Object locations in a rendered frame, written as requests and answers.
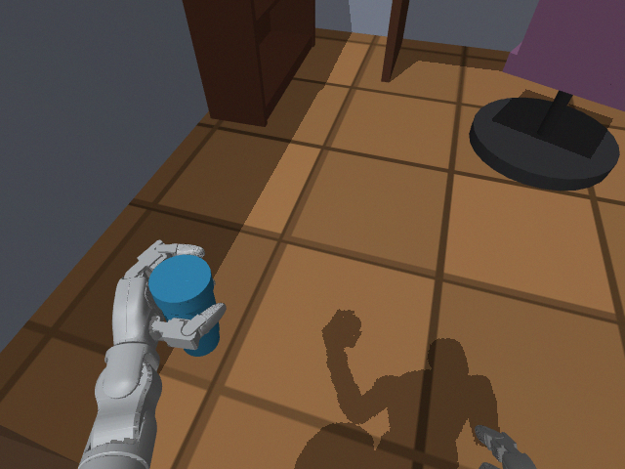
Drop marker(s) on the right robot hand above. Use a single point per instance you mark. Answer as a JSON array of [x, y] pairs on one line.
[[504, 450]]

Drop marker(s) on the office chair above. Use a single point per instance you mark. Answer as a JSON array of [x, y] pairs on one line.
[[578, 48]]

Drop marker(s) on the left robot hand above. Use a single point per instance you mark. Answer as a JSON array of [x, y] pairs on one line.
[[135, 315]]

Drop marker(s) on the bookshelf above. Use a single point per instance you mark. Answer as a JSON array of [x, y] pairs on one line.
[[247, 52]]

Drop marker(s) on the left robot arm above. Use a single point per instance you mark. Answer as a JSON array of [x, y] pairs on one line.
[[127, 392]]

